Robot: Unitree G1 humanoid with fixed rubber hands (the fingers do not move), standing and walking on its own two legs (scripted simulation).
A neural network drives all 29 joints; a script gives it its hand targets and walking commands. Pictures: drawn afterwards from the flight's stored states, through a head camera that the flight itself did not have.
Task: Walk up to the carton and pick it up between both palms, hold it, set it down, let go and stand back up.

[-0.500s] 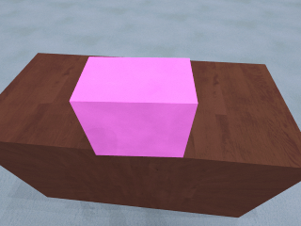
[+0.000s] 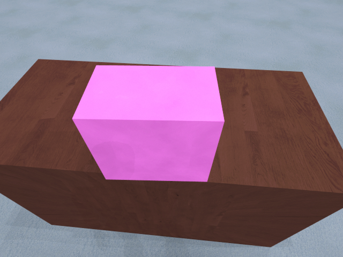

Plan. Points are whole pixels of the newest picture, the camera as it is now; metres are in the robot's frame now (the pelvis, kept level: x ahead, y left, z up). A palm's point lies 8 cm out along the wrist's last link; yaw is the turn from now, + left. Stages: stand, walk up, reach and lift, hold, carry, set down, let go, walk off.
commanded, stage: walk up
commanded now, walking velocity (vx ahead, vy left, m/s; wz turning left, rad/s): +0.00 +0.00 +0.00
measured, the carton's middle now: (155, 127) +0.41 +0.07 +0.06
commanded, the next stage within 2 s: stand in 0.80 s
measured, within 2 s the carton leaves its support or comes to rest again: neither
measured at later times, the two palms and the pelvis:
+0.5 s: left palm out of the picture -0.01 +0.29 -0.16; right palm out of the picture +0.02 -0.15 -0.14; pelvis +0.01 +0.07 -0.01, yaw -1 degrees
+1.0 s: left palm out of the picture +0.01 +0.27 -0.15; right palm out of the picture -0.02 -0.12 -0.15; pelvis +0.03 +0.07 +0.00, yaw -1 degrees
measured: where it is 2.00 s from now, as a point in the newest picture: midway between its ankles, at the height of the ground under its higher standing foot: outside the picture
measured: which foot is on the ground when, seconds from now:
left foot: down 0.00-0.18, up 0.20-0.34, down 0.36-1.00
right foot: down 0.00-0.38, up 0.40-0.60, down 0.62-1.00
